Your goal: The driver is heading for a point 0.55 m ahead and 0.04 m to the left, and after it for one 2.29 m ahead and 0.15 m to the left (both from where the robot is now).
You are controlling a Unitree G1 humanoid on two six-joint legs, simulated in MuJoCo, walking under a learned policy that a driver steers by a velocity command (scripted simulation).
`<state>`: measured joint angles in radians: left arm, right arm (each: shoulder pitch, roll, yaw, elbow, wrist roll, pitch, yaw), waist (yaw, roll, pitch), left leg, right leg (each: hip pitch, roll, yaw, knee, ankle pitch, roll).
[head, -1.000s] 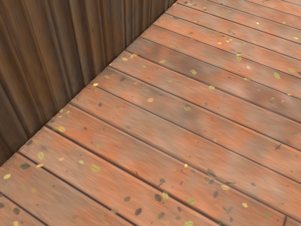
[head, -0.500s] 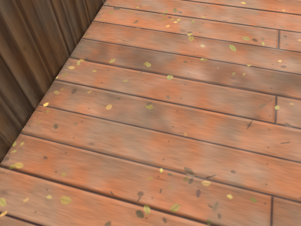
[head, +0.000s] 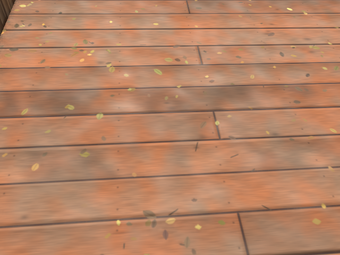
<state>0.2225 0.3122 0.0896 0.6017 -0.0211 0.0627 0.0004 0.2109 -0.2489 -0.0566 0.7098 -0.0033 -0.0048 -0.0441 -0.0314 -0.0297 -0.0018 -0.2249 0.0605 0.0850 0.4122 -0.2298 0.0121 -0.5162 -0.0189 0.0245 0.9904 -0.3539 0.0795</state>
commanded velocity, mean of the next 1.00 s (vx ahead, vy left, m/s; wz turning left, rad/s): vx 0.39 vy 0.00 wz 0.03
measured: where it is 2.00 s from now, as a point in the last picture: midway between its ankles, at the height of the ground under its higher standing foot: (189, 246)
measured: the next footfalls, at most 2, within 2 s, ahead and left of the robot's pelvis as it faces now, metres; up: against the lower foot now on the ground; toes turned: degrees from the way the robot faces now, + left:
right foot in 0.18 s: +0.05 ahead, -0.15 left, +0.00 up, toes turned -9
left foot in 0.64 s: +0.45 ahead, -0.01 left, +0.00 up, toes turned -4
